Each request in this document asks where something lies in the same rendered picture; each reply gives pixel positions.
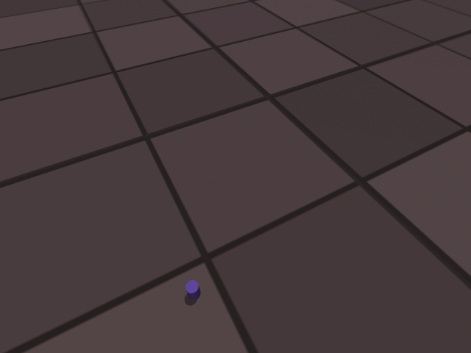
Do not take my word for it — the tin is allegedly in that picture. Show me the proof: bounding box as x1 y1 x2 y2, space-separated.
185 280 201 300

